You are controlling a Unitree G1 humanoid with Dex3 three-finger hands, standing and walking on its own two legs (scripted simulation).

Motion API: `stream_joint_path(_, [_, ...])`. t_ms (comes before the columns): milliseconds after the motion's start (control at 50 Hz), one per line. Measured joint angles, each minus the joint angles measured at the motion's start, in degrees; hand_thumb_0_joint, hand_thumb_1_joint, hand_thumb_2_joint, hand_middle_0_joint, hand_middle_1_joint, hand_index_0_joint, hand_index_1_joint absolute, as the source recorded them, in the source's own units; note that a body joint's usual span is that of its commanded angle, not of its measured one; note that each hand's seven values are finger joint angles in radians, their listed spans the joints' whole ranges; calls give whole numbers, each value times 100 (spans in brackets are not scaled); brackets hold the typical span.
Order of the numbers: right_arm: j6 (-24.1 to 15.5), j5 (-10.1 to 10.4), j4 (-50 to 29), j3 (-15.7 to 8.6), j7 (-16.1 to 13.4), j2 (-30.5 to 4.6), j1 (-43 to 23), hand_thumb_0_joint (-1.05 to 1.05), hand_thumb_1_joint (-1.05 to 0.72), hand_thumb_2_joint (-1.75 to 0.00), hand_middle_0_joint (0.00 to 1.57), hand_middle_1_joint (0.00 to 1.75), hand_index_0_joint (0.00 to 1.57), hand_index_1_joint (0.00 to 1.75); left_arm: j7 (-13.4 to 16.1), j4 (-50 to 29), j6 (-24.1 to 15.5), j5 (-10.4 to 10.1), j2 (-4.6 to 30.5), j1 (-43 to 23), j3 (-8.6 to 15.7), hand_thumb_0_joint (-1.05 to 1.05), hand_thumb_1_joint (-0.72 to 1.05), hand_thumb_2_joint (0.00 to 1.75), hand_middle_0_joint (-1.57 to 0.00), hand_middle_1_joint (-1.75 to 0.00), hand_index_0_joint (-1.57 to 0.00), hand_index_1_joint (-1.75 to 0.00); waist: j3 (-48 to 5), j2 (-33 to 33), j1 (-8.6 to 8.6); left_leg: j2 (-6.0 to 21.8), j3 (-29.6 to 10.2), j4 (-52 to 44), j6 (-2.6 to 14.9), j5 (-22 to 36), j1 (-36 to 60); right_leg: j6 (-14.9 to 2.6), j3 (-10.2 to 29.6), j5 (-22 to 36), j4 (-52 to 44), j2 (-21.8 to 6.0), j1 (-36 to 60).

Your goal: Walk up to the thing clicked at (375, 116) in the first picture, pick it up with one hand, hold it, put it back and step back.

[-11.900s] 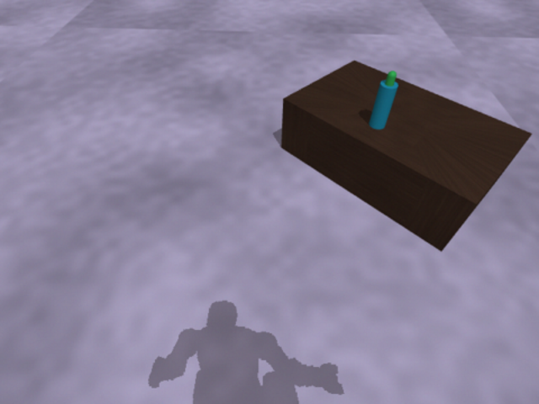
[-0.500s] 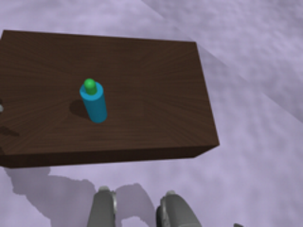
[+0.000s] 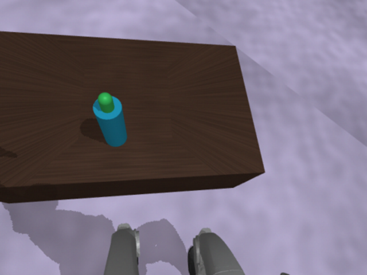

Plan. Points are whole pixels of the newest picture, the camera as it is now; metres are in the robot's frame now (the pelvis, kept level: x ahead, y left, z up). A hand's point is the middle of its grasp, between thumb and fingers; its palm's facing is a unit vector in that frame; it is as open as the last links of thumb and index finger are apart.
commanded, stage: go down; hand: left
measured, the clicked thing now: (111, 120) +0.53 +0.17 -0.21
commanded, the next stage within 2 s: none
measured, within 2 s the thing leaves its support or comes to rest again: neither
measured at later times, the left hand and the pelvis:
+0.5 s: hand out of the picture +0.46 +0.36 +0.07, palm faces +0.15 -0.99 -0.01, open 17.1 cm; pelvis +0.00 +0.00 +0.00, yaw +0 degrees
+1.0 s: hand out of the picture +0.47 +0.36 +0.07, palm faces +0.17 -0.99 +0.01, open 17.1 cm; pelvis +0.00 +0.00 -0.01, yaw +0 degrees
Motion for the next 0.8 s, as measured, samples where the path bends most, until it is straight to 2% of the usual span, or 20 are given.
stream_joint_path(480, [45, 20, -37, 10, 20, -36, -17, 1, -90, -90, 20, 30, 20, 30, -86, -31, -39, -88, 73, -71, 73, -1, -43, 6, -5, -4, -4, -4, -23, 14, -21, 15, -22, -6, -10, -9, 1, -6, -14, 4, -30, 21, 12])
stream_joint_path(800, [55, 18, 11, 46, -1, -4, -121, 1, -90, -90, 20, 30, 20, 30, -61, 13, -293, -217, 43, -169, 69, -1, -43, 6, -5, -4, -4, -4, 34, -25, -4, -9, -30, 51, -6, 13, -69, -9, -16, 3, 57, 4, -64])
